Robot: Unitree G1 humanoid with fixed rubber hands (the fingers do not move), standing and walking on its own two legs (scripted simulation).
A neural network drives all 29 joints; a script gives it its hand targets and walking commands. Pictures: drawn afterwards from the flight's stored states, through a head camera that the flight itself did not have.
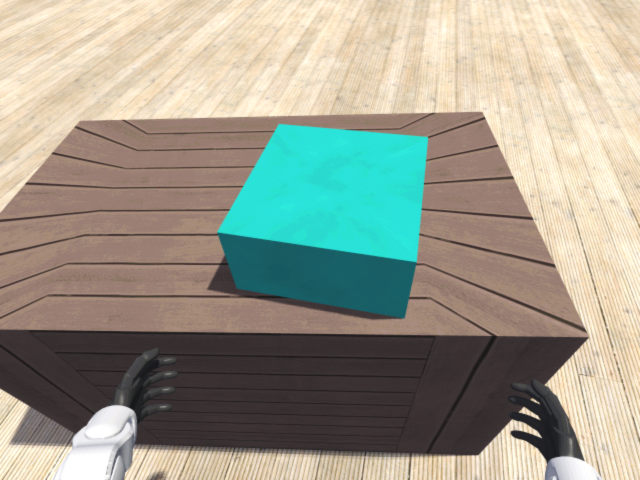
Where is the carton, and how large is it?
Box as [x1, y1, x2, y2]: [217, 124, 427, 318]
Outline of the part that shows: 279,124 217,232 236,287 404,318 416,262 427,137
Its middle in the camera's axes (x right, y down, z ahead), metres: +0.03 -0.05 +0.71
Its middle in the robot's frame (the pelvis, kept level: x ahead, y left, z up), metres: +0.56 +0.02 -0.01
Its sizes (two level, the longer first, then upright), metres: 0.308 0.295 0.146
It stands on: a pedestal, 0.68 m high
